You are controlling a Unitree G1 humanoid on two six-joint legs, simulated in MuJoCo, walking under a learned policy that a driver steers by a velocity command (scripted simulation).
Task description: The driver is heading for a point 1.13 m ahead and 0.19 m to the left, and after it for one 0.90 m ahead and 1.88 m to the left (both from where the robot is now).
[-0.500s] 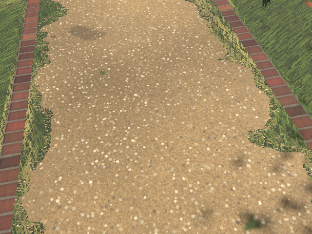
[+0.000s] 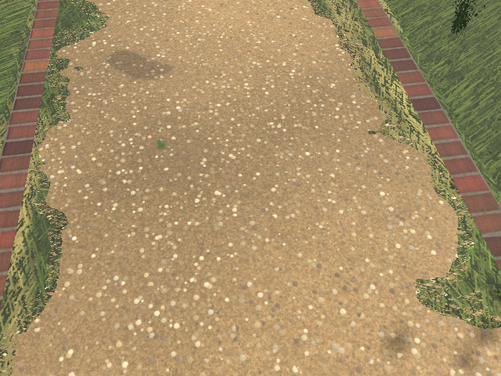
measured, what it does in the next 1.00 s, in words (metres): walks ahead, turning left: right foot, then left foot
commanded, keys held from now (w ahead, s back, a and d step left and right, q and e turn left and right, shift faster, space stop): w+q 0.58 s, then w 0.36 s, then w+e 0.06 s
